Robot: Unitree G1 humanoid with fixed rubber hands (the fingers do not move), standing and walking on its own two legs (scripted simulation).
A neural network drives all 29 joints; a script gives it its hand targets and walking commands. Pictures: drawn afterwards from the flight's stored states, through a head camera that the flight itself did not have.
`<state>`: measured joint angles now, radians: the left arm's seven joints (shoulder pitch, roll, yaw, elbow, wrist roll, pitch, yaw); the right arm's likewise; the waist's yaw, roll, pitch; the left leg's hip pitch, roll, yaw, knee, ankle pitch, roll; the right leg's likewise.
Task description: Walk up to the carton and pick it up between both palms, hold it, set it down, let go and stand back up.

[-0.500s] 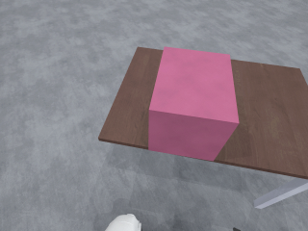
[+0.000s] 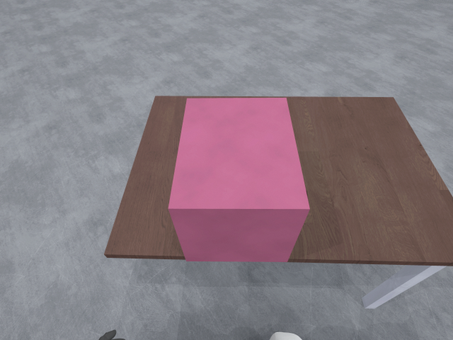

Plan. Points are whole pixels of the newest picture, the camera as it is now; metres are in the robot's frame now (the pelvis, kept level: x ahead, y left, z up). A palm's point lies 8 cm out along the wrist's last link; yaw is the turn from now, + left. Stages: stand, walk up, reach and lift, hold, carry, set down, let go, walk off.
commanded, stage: stand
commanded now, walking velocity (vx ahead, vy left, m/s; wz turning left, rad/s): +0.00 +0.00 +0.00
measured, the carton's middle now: (236, 179) +0.46 -0.01 -0.05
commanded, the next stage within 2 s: none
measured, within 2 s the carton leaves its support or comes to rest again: neither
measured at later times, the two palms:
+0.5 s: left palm out of the picture +0.08 +0.24 -0.11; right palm out of the picture +0.08 -0.25 -0.11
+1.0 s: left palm out of the picture +0.10 +0.23 -0.11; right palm out of the picture +0.06 -0.27 -0.11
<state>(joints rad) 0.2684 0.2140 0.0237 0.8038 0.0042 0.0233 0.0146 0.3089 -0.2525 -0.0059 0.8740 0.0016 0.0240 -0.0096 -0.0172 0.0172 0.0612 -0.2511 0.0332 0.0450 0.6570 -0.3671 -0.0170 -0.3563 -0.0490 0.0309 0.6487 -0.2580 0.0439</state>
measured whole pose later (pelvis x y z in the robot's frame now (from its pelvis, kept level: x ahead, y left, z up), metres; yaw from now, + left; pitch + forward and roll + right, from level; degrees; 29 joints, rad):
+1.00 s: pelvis +0.04 -0.01 +0.01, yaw -2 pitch -1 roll +0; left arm 0.29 0.23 0.00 0.85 0.01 0.01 0.02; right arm 0.33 -0.25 0.01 0.84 0.00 0.02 -0.01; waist 0.00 0.00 0.06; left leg -0.14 0.06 0.07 0.51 -0.35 -0.04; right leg -0.28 -0.01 0.05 0.54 -0.25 0.03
